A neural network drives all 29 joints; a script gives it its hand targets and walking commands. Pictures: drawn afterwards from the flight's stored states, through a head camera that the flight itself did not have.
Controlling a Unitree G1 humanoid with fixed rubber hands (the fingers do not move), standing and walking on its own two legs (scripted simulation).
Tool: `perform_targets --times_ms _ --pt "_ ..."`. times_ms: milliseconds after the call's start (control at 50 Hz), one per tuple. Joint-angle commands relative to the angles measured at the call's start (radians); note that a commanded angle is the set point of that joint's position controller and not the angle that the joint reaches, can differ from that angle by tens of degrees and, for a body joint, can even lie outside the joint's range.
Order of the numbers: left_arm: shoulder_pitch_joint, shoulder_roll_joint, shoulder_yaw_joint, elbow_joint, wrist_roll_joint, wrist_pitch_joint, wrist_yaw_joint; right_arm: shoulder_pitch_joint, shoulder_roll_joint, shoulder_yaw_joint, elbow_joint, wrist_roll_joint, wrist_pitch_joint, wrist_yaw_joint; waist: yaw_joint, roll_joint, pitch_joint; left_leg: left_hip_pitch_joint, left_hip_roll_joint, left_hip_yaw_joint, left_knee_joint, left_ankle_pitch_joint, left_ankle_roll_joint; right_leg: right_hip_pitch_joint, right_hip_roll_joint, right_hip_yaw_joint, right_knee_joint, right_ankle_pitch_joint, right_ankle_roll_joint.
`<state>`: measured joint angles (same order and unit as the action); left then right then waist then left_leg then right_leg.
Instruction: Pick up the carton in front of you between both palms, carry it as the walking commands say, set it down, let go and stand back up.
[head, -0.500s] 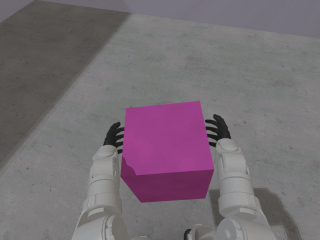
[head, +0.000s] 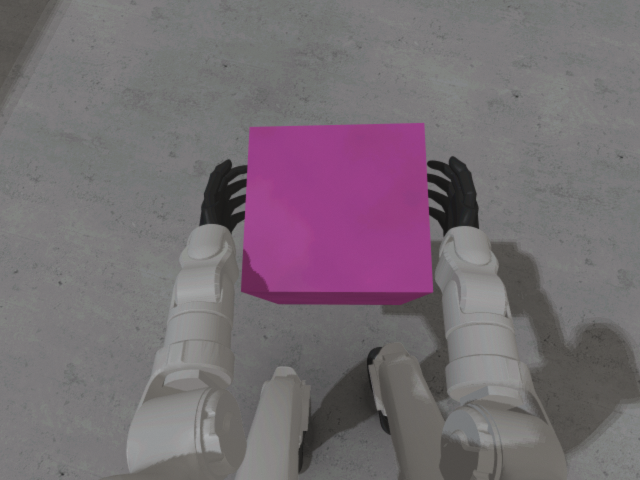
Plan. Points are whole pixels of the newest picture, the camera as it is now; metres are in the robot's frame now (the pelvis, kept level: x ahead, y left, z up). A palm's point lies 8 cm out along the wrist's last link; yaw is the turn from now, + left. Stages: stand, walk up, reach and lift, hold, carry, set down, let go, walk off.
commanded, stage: set down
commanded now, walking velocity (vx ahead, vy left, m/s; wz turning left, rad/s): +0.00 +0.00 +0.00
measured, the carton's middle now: (337, 230) +0.43 -0.03 -0.15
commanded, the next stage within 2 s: none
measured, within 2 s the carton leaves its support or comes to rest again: rests again in 2.00 s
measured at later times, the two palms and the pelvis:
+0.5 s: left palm (260, 231) +0.47 +0.10 -0.24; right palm (437, 234) +0.43 -0.20 -0.24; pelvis -0.02 +0.00 -0.12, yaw +2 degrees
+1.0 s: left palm (281, 233) +0.50 +0.08 -0.38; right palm (426, 247) +0.44 -0.22 -0.38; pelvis -0.05 +0.00 -0.22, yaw +5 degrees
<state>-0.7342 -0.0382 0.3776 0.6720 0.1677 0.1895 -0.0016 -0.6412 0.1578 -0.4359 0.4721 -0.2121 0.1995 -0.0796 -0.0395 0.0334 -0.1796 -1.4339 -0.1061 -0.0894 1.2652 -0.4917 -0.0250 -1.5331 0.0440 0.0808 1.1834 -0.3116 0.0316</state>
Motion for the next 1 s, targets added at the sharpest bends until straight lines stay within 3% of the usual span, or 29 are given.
perform_targets --times_ms 0,20,40,60,80,160,240,280,300,320,380,400,420,440,460,580,620,680,700,720,740,760,820,860,880,900,940,960,980 --pt "-0.554 -0.907 -0.466 0.037 -0.018 -0.01 -0.172 -0.583 0.858 0.517 0.174 0.027 0.028 0.219 -0.004 -0.008 -0.76 0.051 -0.061 0.049 -0.093 0.18 0.003 0.548 0.09 -0.069 0.059 0.172 -0.008" --pt "-0.548 -0.879 -0.427 0.056 0.003 -0.001 -0.165 -0.624 0.779 0.502 0.183 0.047 0.022 0.227 0.025 0.064 -0.744 -0.007 -0.068 0.078 -0.078 0.151 -0.013 0.514 0.085 -0.072 0.078 0.17 -0.012" --pt "-0.578 -0.834 -0.403 0.045 0.018 -0.001 -0.166 -0.574 0.809 0.439 0.254 -0.001 0.04 0.222 -0.002 -0.054 -0.745 0.01 -0.063 0.06 -0.055 0.132 0.011 0.472 0.093 -0.092 0.083 0.14 0.007" --pt "-0.594 -0.824 -0.385 0.106 0.023 0.019 -0.169 -0.542 0.754 0.361 0.284 -0.029 0.038 0.231 -0.076 0.013 -0.674 -0.059 -0.066 0.066 -0.047 0.092 -0.009 0.409 0.093 -0.103 0.085 0.111 -0.009" --pt "-0.607 -0.901 -0.338 0.134 0.016 0.008 -0.165 -0.632 0.736 0.394 0.218 -0.013 0.023 0.23 -0.024 0.065 -0.71 -0.082 -0.073 0.067 -0.026 0.092 -0.006 0.407 0.088 -0.084 0.131 0.12 -0.017" --pt "-0.789 -0.882 -0.504 0.005 -0.077 -0.034 -0.129 -0.691 0.808 0.419 0.257 0.025 0.005 0.221 -0.086 0.005 -0.916 -0.059 -0.084 0.068 0.075 0.205 -0.019 0.426 0.098 -0.103 0.228 0.268 0.007" --pt "-0.67 -0.916 -0.433 0.121 -0.042 -0.002 -0.12 -0.729 0.772 0.453 0.196 0.071 0.02 0.233 -0.051 0.052 -0.897 -0.074 -0.09 0.08 0.102 0.207 -0.024 0.349 0.096 -0.115 0.281 0.225 0.015" --pt "-0.755 -0.857 -0.512 0.029 -0.108 -0.033 -0.114 -0.773 0.75 0.525 0.153 0.097 0.019 0.224 -0.078 -0.056 -1.011 -0.099 -0.087 0.075 0.16 0.244 -0.022 0.385 0.099 -0.128 0.324 0.304 0.027" --pt "-0.755 -0.92 -0.531 0.056 -0.113 -0.02 -0.112 -0.682 0.758 0.466 0.199 0.077 0.015 0.219 -0.11 0.056 -0.996 -0.094 -0.105 0.097 0.155 0.231 -0.037 0.407 0.106 -0.117 0.311 0.307 0.012" --pt "-0.746 -0.835 -0.506 0.02 -0.096 -0.034 -0.106 -0.757 0.785 0.508 0.174 0.111 0.019 0.217 -0.018 0.007 -1.006 -0.088 -0.102 0.101 0.178 0.256 -0.018 0.354 0.106 -0.113 0.345 0.303 0.035" --pt "-0.812 -0.872 -0.56 -0.004 -0.168 -0.038 -0.087 -0.843 0.735 0.557 0.111 0.173 0.01 0.223 -0.078 0.003 -1.102 -0.113 -0.102 0.099 0.238 0.234 -0.027 0.352 0.103 -0.152 0.413 0.288 0.028" --pt "-0.944 -0.762 -0.57 -0.054 -0.147 -0.044 -0.08 -0.856 0.697 0.538 0.11 0.162 0.009 0.205 -0.043 0.003 -1.074 -0.132 -0.101 0.103 0.297 0.25 -0.021 0.301 0.093 -0.118 0.441 0.324 0.034" --pt "-0.909 -0.821 -0.582 0.012 -0.174 -0.036 -0.075 -0.873 0.677 0.529 0.1 0.161 0.001 0.198 -0.138 -0.024 -1.055 -0.179 -0.102 0.092 0.29 0.222 -0.031 0.324 0.1 -0.147 0.437 0.317 0.027" --pt "-0.887 -0.807 -0.566 -0.013 -0.156 -0.047 -0.082 -0.822 0.712 0.554 0.107 0.17 0.003 0.183 -0.015 0.063 -1.063 -0.176 -0.117 0.147 0.304 0.226 -0.027 0.364 0.098 -0.091 0.423 0.319 0.02" --pt "-0.911 -0.74 -0.551 -0.011 -0.178 -0.05 -0.077 -0.916 0.682 0.551 0.105 0.185 0.008 0.177 -0.073 -0.061 -1.046 -0.222 -0.101 0.107 0.338 0.198 -0.011 0.36 0.094 -0.132 0.456 0.31 0.045" --pt "-0.962 -0.721 -0.477 0.141 -0.132 -0.034 -0.081 -0.966 0.639 0.47 0.177 0.169 0.001 0.171 -0.055 0.01 -0.949 -0.347 -0.101 0.124 0.405 0.095 -0.004 0.255 0.085 -0.116 0.522 0.205 0.037" --pt "-0.966 -0.723 -0.476 0.149 -0.15 -0.041 -0.086 -0.961 0.599 0.437 0.232 0.122 -0.001 0.168 -0.132 -0.012 -0.875 -0.441 -0.114 0.151 0.408 0.016 -0.019 0.277 0.085 -0.147 0.513 0.153 0.036" --pt "-0.991 -0.678 -0.434 0.202 -0.121 -0.038 -0.078 -0.973 0.629 0.351 0.265 0.09 0.004 0.174 -0.07 0.01 -0.87 -0.439 -0.112 0.15 0.417 0.021 -0.008 0.195 0.073 -0.126 0.559 0.167 0.045" --pt "-1.074 -0.694 -0.461 0.188 -0.158 -0.043 -0.083 -0.959 0.61 0.362 0.279 0.068 0.013 0.17 -0.172 -0.024 -0.861 -0.491 -0.1 0.131 0.456 0.011 -0.007 0.258 0.072 -0.112 0.554 0.182 0.029" --pt "-1.06 -0.643 -0.465 0.171 -0.139 -0.049 -0.08 -0.987 0.597 0.35 0.319 0.106 0.014 0.173 -0.089 0.058 -0.85 -0.499 -0.11 0.168 0.462 0.013 -0.009 0.203 0.075 -0.107 0.571 0.177 0.037" --pt "-1.107 -0.602 -0.426 0.16 -0.16 -0.046 -0.086 -1.033 0.564 0.343 0.289 0.09 0.015 0.173 -0.116 -0.043 -0.834 -0.503 -0.1 0.146 0.463 -0.009 0.005 0.182 0.078 -0.152 0.584 0.128 0.047" --pt "-1.143 -0.669 -0.478 0.147 -0.177 -0.058 -0.079 -1.049 0.636 0.35 0.271 0.133 0.005 0.177 -0.092 0.05 -0.891 -0.515 -0.102 0.154 0.492 0.015 0.001 0.191 0.074 -0.116 0.61 0.174 0.024" --pt "-1.191 -0.671 -0.516 0.125 -0.251 -0.065 -0.056 -1.188 0.529 0.455 0.141 0.181 -0.022 0.176 -0.16 -0.023 -0.985 -0.492 -0.109 0.157 0.566 0.079 -0.016 0.291 0.067 -0.124 0.643 0.245 0.037" --pt "-1.201 -0.647 -0.547 0.121 -0.249 -0.063 -0.048 -1.141 0.551 0.427 0.192 0.205 -0.019 0.186 -0.126 0.028 -0.995 -0.403 -0.097 0.146 0.558 0.109 -0.012 0.164 0.069 -0.168 0.696 0.255 0.045" --pt "-1.206 -0.614 -0.533 0.229 -0.242 -0.045 -0.048 -1.172 0.462 0.409 0.215 0.187 -0.012 0.182 -0.179 0.054 -0.965 -0.399 -0.097 0.146 0.578 0.08 -0.019 0.183 0.049 -0.167 0.693 0.217 0.038" --pt "-1.27 -0.611 -0.523 0.166 -0.258 -0.068 -0.043 -1.18 0.506 0.449 0.221 0.215 -0.011 0.185 -0.127 0.033 -0.99 -0.419 -0.101 0.168 0.597 0.04 -0.012 0.191 0.062 -0.141 0.689 0.197 0.033" --pt "-1.227 -0.587 -0.491 0.202 -0.228 -0.062 -0.046 -1.185 0.487 0.401 0.252 0.177 -0.001 0.2 -0.156 -0.035 -0.869 -0.474 -0.095 0.134 0.594 0.022 0.003 0.084 0.051 -0.165 0.71 0.159 0.036" --pt "-1.276 -0.676 -0.567 0.183 -0.27 -0.053 -0.048 -1.258 0.465 0.364 0.207 0.196 -0.018 0.197 -0.183 0.088 -0.953 -0.388 -0.085 0.137 0.593 0.068 -0.006 0.126 0.035 -0.177 0.741 0.207 0.032" --pt "-1.28 -0.619 -0.566 0.131 -0.273 -0.062 -0.053 -1.276 0.485 0.422 0.166 0.246 -0.019 0.2 -0.151 0.046 -0.948 -0.389 -0.083 0.135 0.619 0.149 0.004 0.082 0.05 -0.175 0.748 0.266 0.034"
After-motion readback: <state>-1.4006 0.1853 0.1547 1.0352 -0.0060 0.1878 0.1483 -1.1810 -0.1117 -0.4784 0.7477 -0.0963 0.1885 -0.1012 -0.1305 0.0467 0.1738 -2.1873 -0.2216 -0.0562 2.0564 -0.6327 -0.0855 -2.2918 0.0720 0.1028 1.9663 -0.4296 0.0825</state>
